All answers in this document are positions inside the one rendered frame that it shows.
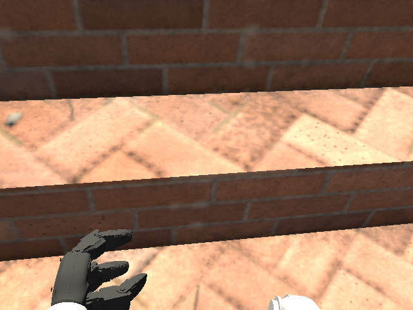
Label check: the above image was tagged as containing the robot left hand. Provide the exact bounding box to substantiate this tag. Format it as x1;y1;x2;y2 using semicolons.
51;229;147;310

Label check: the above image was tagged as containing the right robot thigh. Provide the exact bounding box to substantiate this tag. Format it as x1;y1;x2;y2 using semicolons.
268;294;320;310

